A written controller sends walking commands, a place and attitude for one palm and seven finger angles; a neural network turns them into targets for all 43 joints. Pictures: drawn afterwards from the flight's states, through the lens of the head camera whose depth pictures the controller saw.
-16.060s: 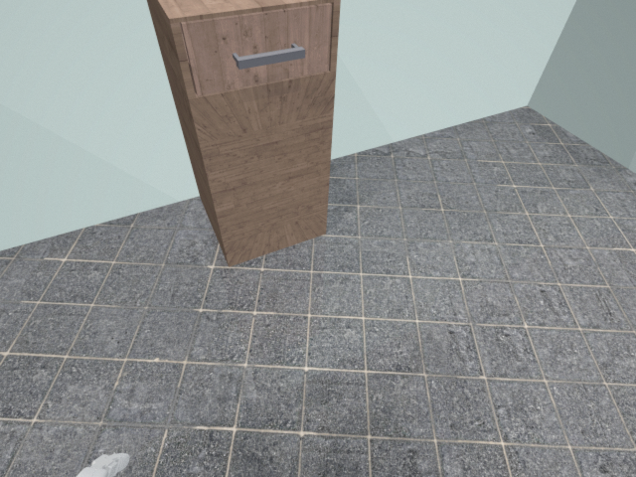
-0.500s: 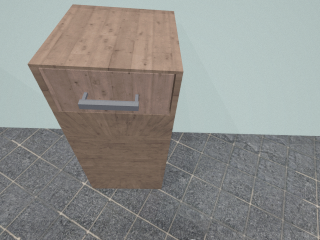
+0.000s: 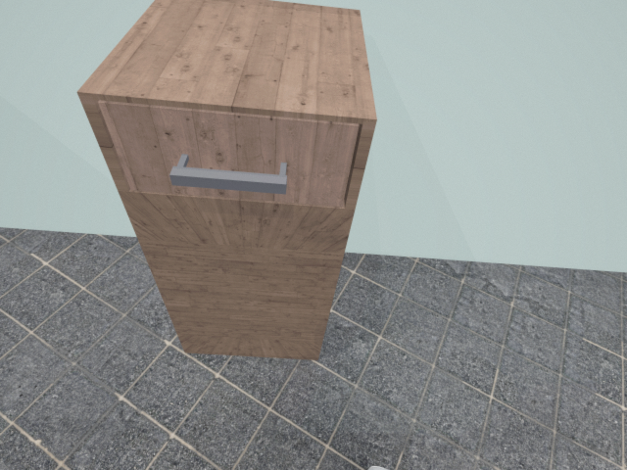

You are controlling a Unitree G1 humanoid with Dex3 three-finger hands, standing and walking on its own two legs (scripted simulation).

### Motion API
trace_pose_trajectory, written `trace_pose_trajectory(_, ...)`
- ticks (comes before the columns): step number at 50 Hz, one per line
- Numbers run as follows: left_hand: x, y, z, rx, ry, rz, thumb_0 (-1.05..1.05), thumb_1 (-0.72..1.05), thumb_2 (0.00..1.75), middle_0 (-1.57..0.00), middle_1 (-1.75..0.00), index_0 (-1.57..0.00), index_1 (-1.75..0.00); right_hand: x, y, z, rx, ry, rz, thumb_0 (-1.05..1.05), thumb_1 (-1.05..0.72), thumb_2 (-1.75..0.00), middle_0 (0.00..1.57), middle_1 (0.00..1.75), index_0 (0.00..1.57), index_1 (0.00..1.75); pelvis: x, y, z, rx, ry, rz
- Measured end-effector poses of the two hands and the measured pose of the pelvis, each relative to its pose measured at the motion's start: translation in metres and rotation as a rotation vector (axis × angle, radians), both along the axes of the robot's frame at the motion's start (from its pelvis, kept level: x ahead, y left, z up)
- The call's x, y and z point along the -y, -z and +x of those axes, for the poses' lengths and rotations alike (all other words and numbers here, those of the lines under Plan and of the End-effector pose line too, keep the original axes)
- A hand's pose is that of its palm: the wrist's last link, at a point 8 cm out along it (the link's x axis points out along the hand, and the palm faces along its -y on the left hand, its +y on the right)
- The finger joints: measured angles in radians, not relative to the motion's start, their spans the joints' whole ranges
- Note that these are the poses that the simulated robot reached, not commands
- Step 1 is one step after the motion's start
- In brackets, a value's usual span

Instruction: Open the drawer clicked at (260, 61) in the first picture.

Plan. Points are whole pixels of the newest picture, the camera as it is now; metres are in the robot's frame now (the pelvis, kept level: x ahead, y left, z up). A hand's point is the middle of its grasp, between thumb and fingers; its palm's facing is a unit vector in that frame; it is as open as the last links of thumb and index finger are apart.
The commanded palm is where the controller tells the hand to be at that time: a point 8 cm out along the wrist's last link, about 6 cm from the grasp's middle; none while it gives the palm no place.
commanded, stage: come to a stop and stand still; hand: left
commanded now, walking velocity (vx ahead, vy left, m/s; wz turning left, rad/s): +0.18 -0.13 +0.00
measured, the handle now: (232, 172) +0.53 +0.17 +0.06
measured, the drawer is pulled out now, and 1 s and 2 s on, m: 0.00 0.00 0.00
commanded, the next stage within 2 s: look again from close up in 0.92 s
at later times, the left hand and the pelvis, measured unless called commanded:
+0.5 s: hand out of the picture +0.02 +0.16 -0.16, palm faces -0.03 -0.98 -0.20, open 7.3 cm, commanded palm none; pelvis +0.00 -0.02 +0.02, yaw -2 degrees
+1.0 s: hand out of the picture -0.03 +0.09 -0.16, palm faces +0.03 -0.99 -0.12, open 7.3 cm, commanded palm none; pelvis +0.01 -0.04 +0.02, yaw -1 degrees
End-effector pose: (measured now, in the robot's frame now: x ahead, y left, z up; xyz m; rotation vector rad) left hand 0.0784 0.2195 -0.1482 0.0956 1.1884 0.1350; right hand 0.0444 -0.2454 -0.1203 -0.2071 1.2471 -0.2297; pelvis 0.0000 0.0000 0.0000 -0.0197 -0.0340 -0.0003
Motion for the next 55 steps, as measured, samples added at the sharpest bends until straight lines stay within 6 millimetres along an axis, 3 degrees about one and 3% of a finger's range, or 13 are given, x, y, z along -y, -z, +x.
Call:
trace_pose_trajectory(5, -0.023, -0.013, -0.037, -0.083, -0.008, 0.003, 0.00, 0.92, 0.90, -0.20, -0.30, -0.20, -0.30, -0.026, -0.014, -0.015, -0.019, -0.014, 0.021, 0.00, -0.91, -0.90, 0.20, 0.30, 0.20, 0.30, -0.012, -0.018, 0.001, -0.012, 0.000, -0.016)
trace_pose_trajectory(12, -0.033, -0.020, -0.080, -0.233, 0.013, 0.016, 0.00, 0.92, 0.90, -0.20, -0.30, -0.20, -0.30, -0.040, -0.016, -0.049, -0.087, 0.044, 0.039, 0.01, -0.92, -0.90, 0.20, 0.30, 0.20, 0.30, -0.016, -0.027, 0.005, -0.027, 0.024, -0.010)
trace_pose_trajectory(16, -0.024, -0.021, -0.083, -0.277, 0.034, 0.018, 0.01, 0.91, 0.90, -0.20, -0.30, -0.20, -0.30, -0.041, -0.012, -0.080, -0.166, 0.085, 0.058, 0.01, -0.91, -0.90, 0.20, 0.30, 0.20, 0.30, -0.011, -0.026, 0.003, -0.027, 0.030, -0.002)
trace_pose_trajectory(20, -0.005, -0.021, -0.071, -0.248, 0.046, 0.017, 0.01, 0.91, 0.90, -0.20, -0.30, -0.20, -0.30, -0.037, -0.004, -0.109, -0.253, 0.115, 0.090, 0.01, -0.91, -0.90, 0.20, 0.30, 0.20, 0.30, -0.001, -0.023, 0.002, -0.027, 0.030, 0.009)
trace_pose_trajectory(24, 0.013, -0.018, -0.062, -0.207, 0.049, 0.045, 0.01, 0.93, 0.90, -0.20, -0.30, -0.20, -0.30, -0.029, 0.008, -0.124, -0.305, 0.138, 0.129, 0.01, -0.91, -0.90, 0.20, 0.30, 0.20, 0.30, 0.014, -0.016, 0.003, -0.015, 0.034, 0.026)
trace_pose_trajectory(31, 0.032, -0.020, -0.066, -0.201, 0.039, 0.043, 0.02, 0.95, 0.90, -0.20, -0.30, -0.20, -0.30, -0.022, 0.012, -0.109, -0.279, 0.116, 0.162, 0.01, -0.91, -0.90, 0.20, 0.30, 0.20, 0.30, 0.030, -0.018, 0.008, -0.006, 0.025, 0.022)
trace_pose_trajectory(40, 0.061, -0.018, -0.093, -0.241, 0.003, -0.007, 0.01, 0.93, 0.90, -0.20, -0.30, -0.20, -0.30, -0.009, 0.012, -0.065, -0.186, 0.063, 0.152, 0.01, -0.91, -0.90, 0.20, 0.30, 0.20, 0.30, 0.040, -0.019, 0.008, -0.003, 0.023, 0.020)
trace_pose_trajectory(44, 0.070, -0.017, -0.104, -0.259, -0.012, -0.029, 0.01, 0.92, 0.90, -0.20, -0.30, -0.20, -0.30, 0.001, 0.010, -0.057, -0.175, 0.049, 0.126, 0.02, -0.92, -0.90, 0.20, 0.30, 0.20, 0.30, 0.041, -0.020, 0.008, -0.002, 0.022, 0.019)
trace_pose_trajectory(51, 0.075, -0.017, -0.116, -0.285, -0.017, -0.043, 0.00, 0.91, 0.90, -0.20, -0.30, -0.20, -0.30, 0.009, 0.007, -0.052, -0.158, 0.043, 0.106, 0.01, -0.92, -0.90, 0.20, 0.30, 0.20, 0.30, 0.042, -0.020, 0.007, -0.002, 0.023, 0.020)
trace_pose_trajectory(55, 0.067, -0.015, -0.119, -0.275, 0.008, -0.023, 0.00, 0.91, 0.90, -0.20, -0.30, -0.20, -0.30, 0.011, 0.009, -0.051, -0.136, 0.025, 0.096, 0.02, -0.93, -0.90, 0.20, 0.30, 0.20, 0.30, 0.036, -0.016, -0.003, -0.009, 0.019, 0.000)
